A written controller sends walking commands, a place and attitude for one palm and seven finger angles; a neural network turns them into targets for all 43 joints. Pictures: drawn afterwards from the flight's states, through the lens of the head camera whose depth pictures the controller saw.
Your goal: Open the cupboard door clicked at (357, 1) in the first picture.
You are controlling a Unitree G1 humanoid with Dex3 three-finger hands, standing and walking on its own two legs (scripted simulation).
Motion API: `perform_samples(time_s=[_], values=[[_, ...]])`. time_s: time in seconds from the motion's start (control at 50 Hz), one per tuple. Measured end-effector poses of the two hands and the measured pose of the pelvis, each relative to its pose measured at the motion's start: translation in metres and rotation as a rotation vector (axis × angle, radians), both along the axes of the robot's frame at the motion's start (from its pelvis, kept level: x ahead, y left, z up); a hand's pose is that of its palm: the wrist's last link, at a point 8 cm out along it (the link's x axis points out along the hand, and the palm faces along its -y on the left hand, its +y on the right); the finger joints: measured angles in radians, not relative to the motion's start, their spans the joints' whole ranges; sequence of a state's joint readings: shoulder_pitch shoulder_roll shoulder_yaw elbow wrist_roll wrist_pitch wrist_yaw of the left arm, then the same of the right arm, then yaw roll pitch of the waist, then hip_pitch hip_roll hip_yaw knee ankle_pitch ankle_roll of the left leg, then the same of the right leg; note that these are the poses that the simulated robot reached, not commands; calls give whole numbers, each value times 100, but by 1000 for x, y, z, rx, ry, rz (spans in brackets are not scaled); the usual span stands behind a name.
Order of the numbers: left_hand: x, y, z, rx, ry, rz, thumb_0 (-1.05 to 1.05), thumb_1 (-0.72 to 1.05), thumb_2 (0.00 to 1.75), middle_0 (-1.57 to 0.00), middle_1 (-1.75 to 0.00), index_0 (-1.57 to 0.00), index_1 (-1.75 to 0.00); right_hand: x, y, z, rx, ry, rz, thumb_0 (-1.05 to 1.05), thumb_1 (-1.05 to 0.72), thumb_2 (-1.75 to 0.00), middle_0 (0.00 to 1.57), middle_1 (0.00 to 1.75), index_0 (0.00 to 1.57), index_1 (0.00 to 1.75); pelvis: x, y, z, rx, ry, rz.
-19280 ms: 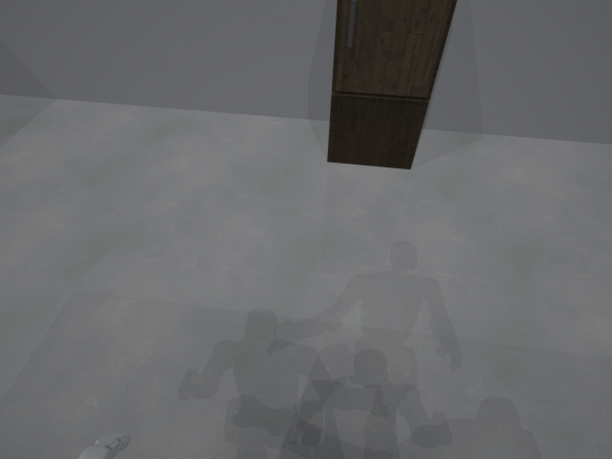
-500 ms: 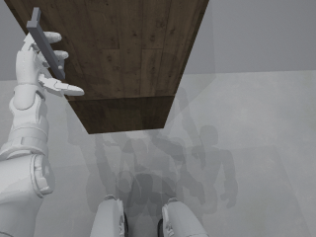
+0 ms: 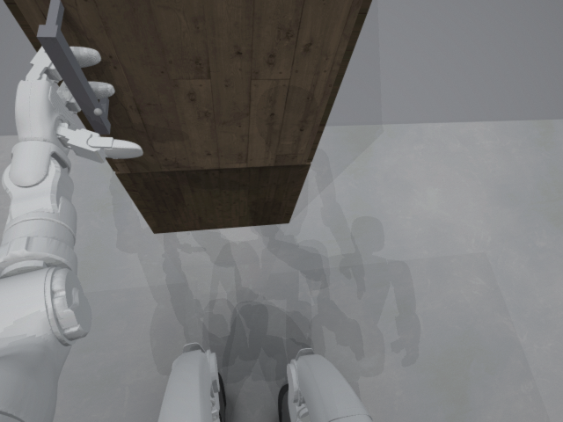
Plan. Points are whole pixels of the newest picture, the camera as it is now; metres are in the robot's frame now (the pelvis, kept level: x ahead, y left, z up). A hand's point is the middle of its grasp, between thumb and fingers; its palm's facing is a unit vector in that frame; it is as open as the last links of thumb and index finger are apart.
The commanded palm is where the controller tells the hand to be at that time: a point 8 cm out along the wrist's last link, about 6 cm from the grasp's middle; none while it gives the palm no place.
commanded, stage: close the thumb around the handle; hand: left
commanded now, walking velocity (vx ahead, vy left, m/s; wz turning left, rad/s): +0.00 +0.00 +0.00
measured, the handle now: (82, 76) +0.57 +0.23 +0.07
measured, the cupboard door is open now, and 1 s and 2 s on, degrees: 0 9 44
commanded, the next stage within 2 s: pull the door open along its arc in 0.56 s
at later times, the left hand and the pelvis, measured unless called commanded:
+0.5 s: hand (103, 111) +0.52 +0.20 +0.06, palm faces +0.05 -1.00 -0.02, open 5.6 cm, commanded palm +0.50 +0.24 +0.06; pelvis +0.00 +0.01 +0.01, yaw +0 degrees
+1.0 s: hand (109, 146) +0.46 +0.19 +0.06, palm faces +0.04 -1.00 -0.02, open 5.5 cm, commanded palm +0.42 +0.23 +0.06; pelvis +0.02 +0.00 +0.02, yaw +0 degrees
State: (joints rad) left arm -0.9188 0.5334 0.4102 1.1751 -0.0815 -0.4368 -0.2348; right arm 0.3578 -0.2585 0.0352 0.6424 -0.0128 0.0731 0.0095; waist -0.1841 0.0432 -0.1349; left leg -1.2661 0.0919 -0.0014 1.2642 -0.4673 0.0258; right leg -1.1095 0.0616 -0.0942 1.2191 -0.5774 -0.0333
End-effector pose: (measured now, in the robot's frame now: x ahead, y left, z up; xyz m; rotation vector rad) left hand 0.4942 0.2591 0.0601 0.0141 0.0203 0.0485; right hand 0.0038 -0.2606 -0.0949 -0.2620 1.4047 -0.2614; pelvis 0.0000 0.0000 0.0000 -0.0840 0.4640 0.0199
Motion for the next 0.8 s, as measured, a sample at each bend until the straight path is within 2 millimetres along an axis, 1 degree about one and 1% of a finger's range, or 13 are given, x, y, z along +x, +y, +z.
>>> perform_samples(time_s=[0.06, 0.14, 0.28, 0.42, 0.5, 0.56, 0.74, 0.8], values=[[0, 1, 0, -4, 2, 1, -1, -33, 38, -31, -122, -31, -121, -1, 4, 0, 7, 8, -1, 1, -91, -90, 20, 29, 20, 30, 1, 2, 1, -1, 0, 1], [0, 2, 0, -8, 5, 5, -1, -16, 45, -33, -124, -32, -123, 0, 8, 1, 13, 11, -2, 1, -91, -90, 20, 29, 20, 30, 3, 4, 3, -1, 0, 1], [2, -1, 3, -1, -4, -6, 0, 20, 61, -35, -128, -35, -127, 3, 12, 3, 16, 9, 0, 1, -91, -90, 20, 29, 20, 30, 6, 8, 5, -3, -1, 3], [1, -3, -1, -4, 10, -2, 1, 58, 77, -38, -132, -37, -131, 5, 13, 5, 14, 1, 2, 1, -91, -90, 20, 29, 20, 30, 6, 10, 6, -2, -3, 2], [1, -6, 0, 5, -6, -1, 1, 74, 84, -39, -133, -38, -133, 5, 13, 4, 15, 6, 6, 1, -91, -90, 20, 29, 20, 30, 5, 10, 5, -2, -3, 3], [1, -7, 0, 1, -8, 5, 1, 79, 86, -40, -134, -39, -134, 4, 12, 3, 16, 10, 7, 1, -91, -90, 20, 29, 20, 30, 4, 10, 5, -1, -3, 4], [-4, -9, 1, 7, 0, 20, 1, 79, 84, -39, -135, -37, -134, 4, 10, 3, 25, 12, 1, 1, -91, -90, 20, 29, 20, 30, 5, 6, 7, 5, -10, 3], [-8, -9, 1, 11, -1, 18, 1, 80, 83, -39, -135, -36, -135, 5, 8, 3, 29, 8, -5, 1, -91, -90, 20, 29, 20, 30, 6, 4, 8, 8, -12, 0]])
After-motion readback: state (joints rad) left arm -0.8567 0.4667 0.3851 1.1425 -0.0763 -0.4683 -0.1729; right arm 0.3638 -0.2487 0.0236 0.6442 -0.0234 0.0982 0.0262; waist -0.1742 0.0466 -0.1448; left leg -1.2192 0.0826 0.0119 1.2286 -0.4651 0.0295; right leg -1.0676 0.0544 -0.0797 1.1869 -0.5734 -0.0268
